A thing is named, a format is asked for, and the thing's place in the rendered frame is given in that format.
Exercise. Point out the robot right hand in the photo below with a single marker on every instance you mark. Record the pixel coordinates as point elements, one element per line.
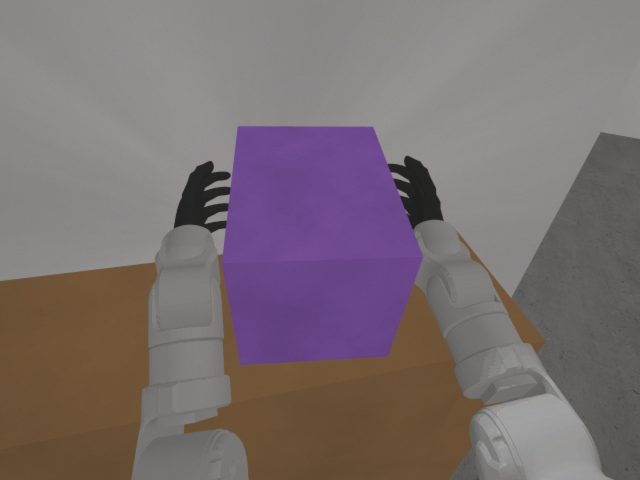
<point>423,203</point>

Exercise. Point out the pedestal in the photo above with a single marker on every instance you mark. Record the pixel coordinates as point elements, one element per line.
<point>74,359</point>

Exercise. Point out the robot left hand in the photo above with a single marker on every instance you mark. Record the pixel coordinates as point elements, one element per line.
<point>191,210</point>

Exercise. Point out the carton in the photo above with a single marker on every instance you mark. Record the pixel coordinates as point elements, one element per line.
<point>319,255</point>

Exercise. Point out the left robot forearm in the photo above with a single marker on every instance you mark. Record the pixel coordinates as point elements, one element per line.
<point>185,332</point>

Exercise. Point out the robot left upper arm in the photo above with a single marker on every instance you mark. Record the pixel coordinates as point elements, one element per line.
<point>206,455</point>

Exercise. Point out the right robot forearm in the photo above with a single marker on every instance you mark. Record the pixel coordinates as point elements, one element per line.
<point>492,362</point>

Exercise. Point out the robot right upper arm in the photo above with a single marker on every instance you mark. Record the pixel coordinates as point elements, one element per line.
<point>534,438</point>

